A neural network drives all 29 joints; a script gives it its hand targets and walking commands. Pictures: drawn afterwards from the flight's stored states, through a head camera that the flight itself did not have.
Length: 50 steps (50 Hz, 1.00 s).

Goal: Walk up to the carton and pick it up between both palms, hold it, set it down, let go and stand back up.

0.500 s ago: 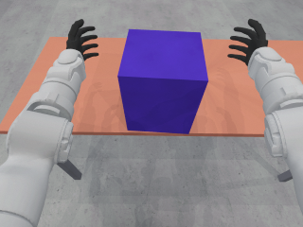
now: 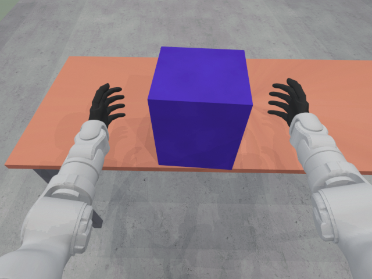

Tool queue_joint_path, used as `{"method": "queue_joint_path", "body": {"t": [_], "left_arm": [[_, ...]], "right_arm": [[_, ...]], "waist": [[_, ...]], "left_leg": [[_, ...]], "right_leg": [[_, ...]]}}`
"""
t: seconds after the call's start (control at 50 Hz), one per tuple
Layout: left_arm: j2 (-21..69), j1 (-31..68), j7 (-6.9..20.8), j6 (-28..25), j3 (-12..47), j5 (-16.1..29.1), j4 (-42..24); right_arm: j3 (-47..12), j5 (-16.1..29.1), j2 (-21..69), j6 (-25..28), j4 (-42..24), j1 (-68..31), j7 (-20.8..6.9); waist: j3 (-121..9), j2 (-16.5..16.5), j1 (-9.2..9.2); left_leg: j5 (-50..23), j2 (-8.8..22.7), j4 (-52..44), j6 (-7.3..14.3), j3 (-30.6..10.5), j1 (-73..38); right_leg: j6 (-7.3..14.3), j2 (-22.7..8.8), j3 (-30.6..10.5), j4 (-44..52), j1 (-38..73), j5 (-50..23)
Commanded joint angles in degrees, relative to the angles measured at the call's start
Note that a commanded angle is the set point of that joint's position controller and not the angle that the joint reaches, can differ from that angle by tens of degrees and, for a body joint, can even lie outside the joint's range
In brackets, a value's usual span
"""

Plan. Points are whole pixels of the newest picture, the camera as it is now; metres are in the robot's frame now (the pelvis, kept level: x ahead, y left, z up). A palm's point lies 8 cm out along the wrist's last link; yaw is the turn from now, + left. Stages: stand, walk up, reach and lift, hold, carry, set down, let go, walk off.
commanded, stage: set down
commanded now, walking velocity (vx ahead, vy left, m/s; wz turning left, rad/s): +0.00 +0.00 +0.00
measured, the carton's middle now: (198, 111) +0.52 +0.01 +0.04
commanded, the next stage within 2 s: none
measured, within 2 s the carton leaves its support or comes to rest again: neither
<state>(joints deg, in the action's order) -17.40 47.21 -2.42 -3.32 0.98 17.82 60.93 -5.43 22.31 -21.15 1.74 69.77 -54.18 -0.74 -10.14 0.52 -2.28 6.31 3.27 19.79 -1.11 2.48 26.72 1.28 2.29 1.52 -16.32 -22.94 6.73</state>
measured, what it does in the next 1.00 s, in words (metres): stands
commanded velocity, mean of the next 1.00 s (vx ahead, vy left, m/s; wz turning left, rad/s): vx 0.00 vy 0.00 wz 0.00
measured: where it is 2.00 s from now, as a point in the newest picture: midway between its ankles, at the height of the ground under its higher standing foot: outside the picture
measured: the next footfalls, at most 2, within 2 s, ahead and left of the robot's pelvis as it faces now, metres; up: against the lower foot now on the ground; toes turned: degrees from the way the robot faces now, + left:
none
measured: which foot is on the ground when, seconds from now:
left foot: down 0.00-1.00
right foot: down 0.00-1.00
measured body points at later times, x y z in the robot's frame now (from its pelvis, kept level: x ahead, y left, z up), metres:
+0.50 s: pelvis +0.01 +0.00 +0.00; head +0.03 +0.00 +0.45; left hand +0.38 +0.22 +0.05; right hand +0.40 -0.22 +0.06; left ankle +0.02 +0.13 -0.74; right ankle +0.00 -0.10 -0.75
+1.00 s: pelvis +0.01 +0.00 +0.00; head +0.03 +0.01 +0.45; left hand +0.31 +0.22 -0.02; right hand +0.32 -0.22 -0.02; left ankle +0.02 +0.13 -0.75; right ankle +0.00 -0.10 -0.75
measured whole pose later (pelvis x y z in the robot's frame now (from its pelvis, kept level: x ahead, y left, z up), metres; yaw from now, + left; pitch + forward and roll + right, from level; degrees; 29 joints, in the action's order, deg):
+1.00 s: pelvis +0.01 +0.00 +0.00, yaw +0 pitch +6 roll +0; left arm -11.1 11.1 -3.2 -19.8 -0.4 11.3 49.5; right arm -1.7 14.1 -13.3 18.1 54.5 -15.1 -2.7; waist -5.3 -1.1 -0.2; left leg 10.3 2.6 22.3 -1.0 3.5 17.7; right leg 1.2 1.5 0.5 -21.4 -15.5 11.8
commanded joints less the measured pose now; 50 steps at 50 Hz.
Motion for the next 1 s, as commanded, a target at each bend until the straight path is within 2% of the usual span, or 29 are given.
{"method": "queue_joint_path", "body": {"t": [0.0, 0.1, 0.2, 0.24, 0.3, 0.38, 0.44, 0.5, 0.6, 0.74, 0.82, 0.88, 0.98], "left_arm": [[-8.4, 23.1, 0.4, -3.6, -2.4, -0.9, -10.2], [-8.1, 19.9, 0.5, -5.2, -3.1, -1.2, -11.1], [-6.9, 12.6, 1.0, -6.9, -3.5, -2.9, -11.7], [-6.5, 12.5, 1.1, -7.7, -3.6, -2.7, -13.7], [-4.8, 5.4, 1.3, -8.4, -4.0, -4.2, -14.5], [-4.3, 2.8, 1.1, -10.3, -4.5, -5.1, -17.6], [-3.7, -0.6, 1.1, -11.6, -4.5, -4.8, -16.6], [-2.6, -2.0, 0.8, -13.0, -3.6, -4.5, -18.2], [-1.7, -9.5, 0.8, -15.3, -4.5, -6.0, -19.0], [-0.8, -15.7, 0.0, -18.2, -3.5, -6.3, -19.6], [-0.4, -17.9, -0.5, -18.7, -3.1, -6.6, -19.3], [-0.4, -18.6, -0.8, -18.9, -3.0, -6.0, -20.1], [0.3, -23.2, -0.9, -18.5, -2.4, -6.6, -20.9]], "right_arm": [[2.3, -0.9, -9.3, 3.2, -10.7, -21.9, 0.3], [2.3, -0.5, -8.0, 4.0, -12.4, -18.5, 0.3], [3.0, -1.4, -7.3, 5.8, -14.1, -11.2, 0.3], [3.0, -1.2, -6.7, 6.4, -16.2, -10.7, 0.3], [2.5, -1.7, -5.8, 7.2, -16.9, -3.5, 0.2], [4.1, -2.8, -5.6, 9.3, -20.5, -0.7, 0.3], [3.8, -3.7, -4.4, 10.2, -21.2, 2.5, 0.1], [4.5, -4.0, -4.2, 11.3, -21.3, 4.3, -0.3], [4.5, -4.7, -2.8, 14.0, -22.2, 11.3, -0.3], [5.2, -6.4, -0.9, 17.2, -23.2, 18.2, -1.1], [5.5, -7.2, -0.2, 18.0, -22.6, 20.4, -1.6], [6.0, -8.0, -0.2, 18.4, -23.7, 21.2, -1.8], [6.1, -8.6, 0.2, 19.1, -24.4, 25.6, -2.1]], "waist": [[-32.3, -0.5, 0.82], [-30.1, -0.6, 0.81], [-26.4, -0.7, 1.07], [-27.1, -0.7, 1.15], [-24.5, -0.7, 1.1], [-24.0, -0.3, 1.43], [-20.9, -2.0, 1.7], [-20.1, -0.2, 1.97], [-19.4, -0.7, 2.06], [-14.7, -0.6, 2.34], [-12.2, -0.1, 2.2], [-12.0, -0.9, 1.98], [-11.5, -1.4, 1.86]], "left_leg": [[-16.0, -2.7, 3.2, -1.0, -0.8, -22.1], [-14.3, -2.8, 2.5, -0.9, -0.8, -21.3], [-15.4, -3.1, 2.2, -1.3, -0.7, -23.0], [-16.2, -3.0, 2.2, -1.3, -0.9, -23.4], [-16.7, -3.1, 1.9, -1.4, -0.9, -24.5], [-16.6, -3.6, 1.5, -1.7, -0.8, -24.5], [-13.8, -3.4, 1.1, -1.4, -0.8, -23.3], [-12.6, -3.5, 1.3, -1.8, -0.7, -22.9], [-13.9, -3.5, 1.5, -1.8, -0.9, -23.1], [-9.9, -3.7, 1.8, -2.3, -0.4, -22.4], [-7.1, -3.8, 2.0, -2.5, -0.1, -21.4], [-5.6, -3.7, 2.2, -2.2, 0.0, -20.1], [-5.9, -3.9, 3.0, -2.1, 0.2, -20.1]], "right_leg": [[-3.4, 0.8, 0.0, 0.1, 6.8, -14.8], [-3.1, 0.3, -0.6, 0.2, 8.0, -14.2], [-2.9, 0.2, -0.6, 0.7, 9.2, -15.4], [-2.8, 0.3, -0.7, 0.5, 9.0, -16.3], [-2.4, 0.1, -1.1, 0.8, 10.6, -17.2], [-2.3, 0.2, -1.2, 0.5, 10.8, -17.6], [-2.2, 0.0, -1.4, 0.5, 10.7, -15.8], [-1.7, 0.1, -1.5, 0.5, 9.6, -13.8], [-1.7, 0.1, -2.0, -0.4, 11.4, -15.9], [-1.3, 0.0, -2.0, -0.9, 8.8, -10.7], [-1.1, -0.3, -2.2, -1.3, 7.9, -7.4], [-1.2, -0.5, -2.1, -2.1, 8.1, -6.6], [-1.2, -0.4, -2.3, -3.0, 8.4, -7.4]]}}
